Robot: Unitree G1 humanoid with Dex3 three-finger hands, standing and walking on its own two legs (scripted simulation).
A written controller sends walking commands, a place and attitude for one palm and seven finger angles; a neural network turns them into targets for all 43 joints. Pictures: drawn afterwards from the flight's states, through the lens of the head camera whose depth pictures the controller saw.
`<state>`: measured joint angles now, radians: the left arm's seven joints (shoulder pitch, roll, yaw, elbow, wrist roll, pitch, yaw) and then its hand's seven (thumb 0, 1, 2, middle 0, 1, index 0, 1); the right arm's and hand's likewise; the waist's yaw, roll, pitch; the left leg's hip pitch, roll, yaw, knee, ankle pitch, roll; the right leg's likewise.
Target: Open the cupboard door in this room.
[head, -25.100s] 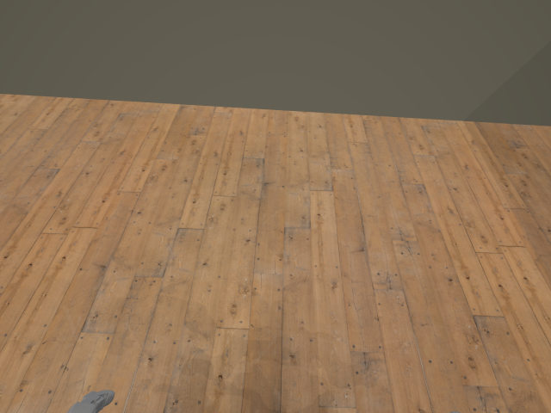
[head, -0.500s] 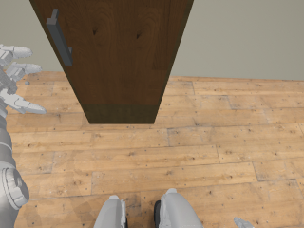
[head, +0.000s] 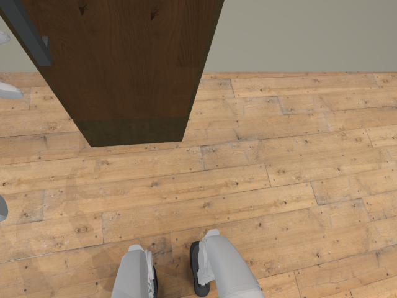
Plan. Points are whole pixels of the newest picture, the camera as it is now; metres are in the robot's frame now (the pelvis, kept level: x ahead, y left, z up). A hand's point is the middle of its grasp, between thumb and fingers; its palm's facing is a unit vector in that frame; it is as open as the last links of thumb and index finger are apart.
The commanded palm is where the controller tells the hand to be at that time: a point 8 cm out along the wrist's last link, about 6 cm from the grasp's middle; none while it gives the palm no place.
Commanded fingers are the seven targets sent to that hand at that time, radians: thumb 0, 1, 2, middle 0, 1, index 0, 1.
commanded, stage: move the hooked fingers beside the handle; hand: left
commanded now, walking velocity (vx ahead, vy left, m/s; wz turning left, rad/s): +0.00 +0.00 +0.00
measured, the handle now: (29, 23) +0.60 +0.24 +0.06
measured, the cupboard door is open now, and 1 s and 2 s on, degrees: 0 0 0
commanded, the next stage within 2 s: slide the fingers in behind the handle in 0.94 s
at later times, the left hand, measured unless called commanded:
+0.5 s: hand out of the picture +0.56 +0.30 +0.06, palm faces +0.03 -1.00 -0.03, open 13.9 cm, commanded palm +0.55 +0.31 +0.06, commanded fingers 0.00 -0.50 0.30 -0.30 -1.20 -0.30 -1.20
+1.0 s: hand out of the picture +0.55 +0.29 +0.06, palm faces +0.03 -1.00 -0.04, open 14.0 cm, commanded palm +0.55 +0.31 +0.06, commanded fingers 0.00 -0.50 0.30 -0.30 -1.20 -0.30 -1.20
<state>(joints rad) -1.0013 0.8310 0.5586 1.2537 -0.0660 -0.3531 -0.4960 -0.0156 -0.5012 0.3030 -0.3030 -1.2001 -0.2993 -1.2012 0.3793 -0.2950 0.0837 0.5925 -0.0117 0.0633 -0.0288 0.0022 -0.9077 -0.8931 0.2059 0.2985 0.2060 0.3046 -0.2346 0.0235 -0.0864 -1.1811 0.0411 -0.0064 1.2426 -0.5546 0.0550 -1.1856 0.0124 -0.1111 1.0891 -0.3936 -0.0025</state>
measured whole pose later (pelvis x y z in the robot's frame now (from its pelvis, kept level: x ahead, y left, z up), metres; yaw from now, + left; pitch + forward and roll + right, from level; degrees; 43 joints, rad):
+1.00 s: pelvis +0.01 +0.00 +0.00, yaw -1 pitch +30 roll -7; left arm -1.02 0.88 0.57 1.25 -0.04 -0.34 -0.48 -0.02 -0.50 0.30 -0.30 -1.20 -0.30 -1.20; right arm 0.39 -0.28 0.09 0.56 -0.02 0.11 0.00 0.00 -0.91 -0.89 0.21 0.30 0.21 0.30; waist -0.26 0.03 -0.08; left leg -1.19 0.05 -0.02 1.24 -0.57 0.06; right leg -1.19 0.03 -0.12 1.07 -0.40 0.00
